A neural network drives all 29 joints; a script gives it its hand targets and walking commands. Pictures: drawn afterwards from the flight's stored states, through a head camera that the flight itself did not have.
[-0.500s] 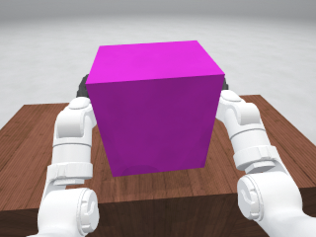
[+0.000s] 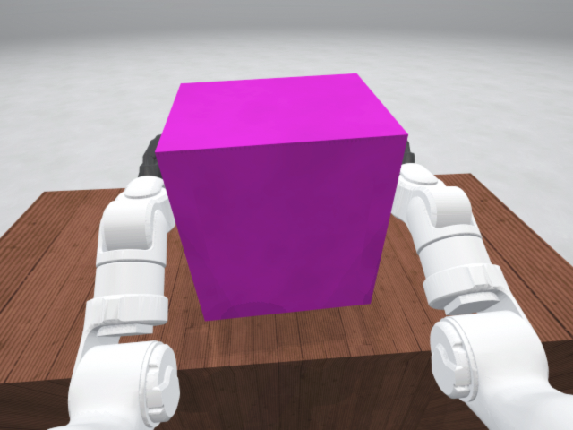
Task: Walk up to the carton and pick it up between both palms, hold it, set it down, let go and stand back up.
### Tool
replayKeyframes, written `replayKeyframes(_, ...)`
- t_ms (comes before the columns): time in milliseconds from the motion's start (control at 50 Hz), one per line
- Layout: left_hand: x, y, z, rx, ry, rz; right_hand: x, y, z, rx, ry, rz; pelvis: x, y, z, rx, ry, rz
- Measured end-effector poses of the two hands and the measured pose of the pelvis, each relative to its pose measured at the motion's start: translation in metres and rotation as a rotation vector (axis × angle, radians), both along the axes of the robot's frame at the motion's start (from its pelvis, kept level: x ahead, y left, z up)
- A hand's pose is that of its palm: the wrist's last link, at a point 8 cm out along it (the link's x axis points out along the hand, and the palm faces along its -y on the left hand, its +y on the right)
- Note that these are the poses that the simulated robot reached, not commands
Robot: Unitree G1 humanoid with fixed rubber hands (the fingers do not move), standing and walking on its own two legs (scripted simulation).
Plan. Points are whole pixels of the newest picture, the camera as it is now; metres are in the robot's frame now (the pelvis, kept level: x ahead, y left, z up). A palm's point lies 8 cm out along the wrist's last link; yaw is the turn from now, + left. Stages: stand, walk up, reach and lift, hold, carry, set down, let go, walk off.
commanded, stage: hold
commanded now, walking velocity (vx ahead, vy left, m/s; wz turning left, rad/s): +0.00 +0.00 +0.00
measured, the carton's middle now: (279, 198) +0.37 +0.02 +0.22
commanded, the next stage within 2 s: set down in 0.14 s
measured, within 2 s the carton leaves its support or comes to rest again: neither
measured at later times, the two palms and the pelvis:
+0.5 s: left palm (150, 196) +0.38 +0.20 +0.23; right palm (382, 188) +0.40 -0.13 +0.22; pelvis +0.00 +0.00 +0.00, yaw +0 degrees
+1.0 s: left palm (164, 207) +0.41 +0.19 +0.19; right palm (376, 204) +0.42 -0.13 +0.18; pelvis +0.01 +0.00 +0.00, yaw +0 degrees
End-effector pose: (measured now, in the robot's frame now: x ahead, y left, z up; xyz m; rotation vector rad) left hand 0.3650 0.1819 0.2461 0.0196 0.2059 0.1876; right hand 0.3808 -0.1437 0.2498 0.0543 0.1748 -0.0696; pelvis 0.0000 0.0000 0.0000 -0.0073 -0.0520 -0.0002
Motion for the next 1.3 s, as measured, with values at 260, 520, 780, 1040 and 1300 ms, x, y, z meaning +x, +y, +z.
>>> replayKeyframes(260,0.000,0.002,0.003,-0.010,-0.024,0.001,0.000,0.002,0.003,-0.009,-0.023,0.004,0.000,0.000,0.000,0.000,0.000,0.000)
replayKeyframes(520,0.014,0.013,-0.023,-0.036,-0.050,0.012,0.017,0.012,-0.033,0.032,-0.049,0.012,-0.003,0.000,0.000,0.000,-0.017,0.000)
replayKeyframes(780,0.039,0.008,-0.043,0.007,-0.039,0.001,0.038,0.008,-0.062,-0.064,-0.051,0.016,0.008,0.001,0.001,-0.002,0.000,0.003)
replayKeyframes(1040,0.040,0.010,-0.058,0.011,-0.007,0.001,0.039,0.009,-0.074,-0.089,-0.021,0.020,0.009,0.003,0.001,-0.005,0.006,0.003)
replayKeyframes(1300,0.040,0.007,-0.065,-0.019,-0.008,0.009,0.040,0.006,-0.080,-0.066,-0.018,0.022,0.010,0.003,0.001,-0.005,0.007,0.004)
